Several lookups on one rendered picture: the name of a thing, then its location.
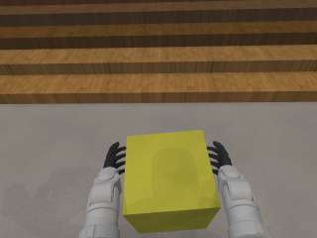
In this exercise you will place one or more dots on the left robot hand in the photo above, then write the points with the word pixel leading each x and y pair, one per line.
pixel 111 158

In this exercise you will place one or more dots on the left robot forearm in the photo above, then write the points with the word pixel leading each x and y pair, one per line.
pixel 102 210

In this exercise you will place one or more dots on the right robot hand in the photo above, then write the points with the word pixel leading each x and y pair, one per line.
pixel 222 157

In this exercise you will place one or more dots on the right robot forearm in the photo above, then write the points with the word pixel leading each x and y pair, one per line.
pixel 242 210

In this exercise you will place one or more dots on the carton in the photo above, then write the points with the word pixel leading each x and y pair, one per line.
pixel 169 183

